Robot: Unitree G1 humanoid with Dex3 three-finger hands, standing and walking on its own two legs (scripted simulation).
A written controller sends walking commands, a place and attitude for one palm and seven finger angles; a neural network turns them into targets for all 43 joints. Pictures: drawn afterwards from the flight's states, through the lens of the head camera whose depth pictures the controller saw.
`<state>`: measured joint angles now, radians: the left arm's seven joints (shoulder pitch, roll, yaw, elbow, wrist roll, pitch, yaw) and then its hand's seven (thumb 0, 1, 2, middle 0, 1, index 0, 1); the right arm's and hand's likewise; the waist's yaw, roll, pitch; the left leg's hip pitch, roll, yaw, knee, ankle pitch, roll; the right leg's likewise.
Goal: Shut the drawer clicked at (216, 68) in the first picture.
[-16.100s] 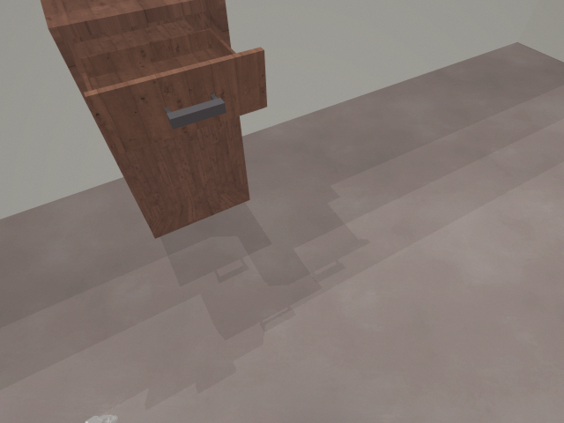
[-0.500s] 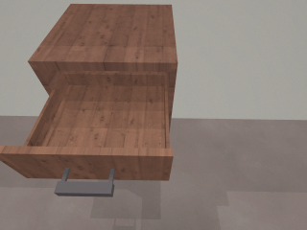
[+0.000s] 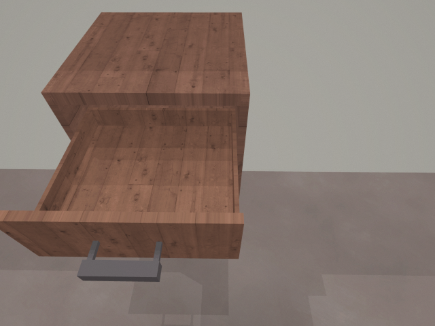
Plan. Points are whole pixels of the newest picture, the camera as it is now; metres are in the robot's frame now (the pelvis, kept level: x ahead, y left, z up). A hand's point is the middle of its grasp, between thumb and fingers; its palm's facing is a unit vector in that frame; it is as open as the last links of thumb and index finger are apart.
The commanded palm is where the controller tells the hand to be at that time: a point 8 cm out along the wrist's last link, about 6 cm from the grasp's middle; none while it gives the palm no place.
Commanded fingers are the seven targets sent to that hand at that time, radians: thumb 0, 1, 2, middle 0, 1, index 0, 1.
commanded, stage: look again from close up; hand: left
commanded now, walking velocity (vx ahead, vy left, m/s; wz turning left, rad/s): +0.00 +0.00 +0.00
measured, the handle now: (124, 258) +0.23 +0.19 +0.00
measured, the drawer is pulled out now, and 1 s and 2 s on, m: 0.30 0.30 0.30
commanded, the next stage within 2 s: come to a stop and stand still in 0.34 s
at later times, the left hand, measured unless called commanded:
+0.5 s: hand out of the picture +0.00 +0.16 -0.17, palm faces +0.00 -0.98 -0.22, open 7.4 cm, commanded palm none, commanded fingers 0.00 0.90 0.90 -0.20 -0.30 -0.20 -0.30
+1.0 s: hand out of the picture +0.06 +0.18 -0.17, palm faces +0.00 -0.97 -0.25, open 7.4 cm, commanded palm none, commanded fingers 0.00 0.90 0.90 -0.20 -0.30 -0.20 -0.30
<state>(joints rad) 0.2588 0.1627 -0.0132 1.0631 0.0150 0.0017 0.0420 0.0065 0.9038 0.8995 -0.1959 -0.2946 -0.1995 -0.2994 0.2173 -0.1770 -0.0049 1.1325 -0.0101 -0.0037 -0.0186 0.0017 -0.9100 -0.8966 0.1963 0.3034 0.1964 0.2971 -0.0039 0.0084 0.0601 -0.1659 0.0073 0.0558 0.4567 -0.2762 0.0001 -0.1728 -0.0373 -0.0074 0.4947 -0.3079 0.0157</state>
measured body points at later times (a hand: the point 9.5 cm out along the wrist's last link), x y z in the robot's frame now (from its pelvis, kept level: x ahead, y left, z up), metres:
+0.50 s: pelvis +0.00 -0.01 +0.00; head +0.02 -0.02 +0.45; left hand +0.00 +0.21 -0.15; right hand +0.00 -0.23 -0.17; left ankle -0.02 +0.12 -0.74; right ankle -0.03 -0.13 -0.74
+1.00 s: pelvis +0.01 +0.00 +0.00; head +0.03 -0.01 +0.44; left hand +0.07 +0.23 -0.15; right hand +0.07 -0.24 -0.16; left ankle -0.02 +0.12 -0.74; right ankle -0.03 -0.13 -0.74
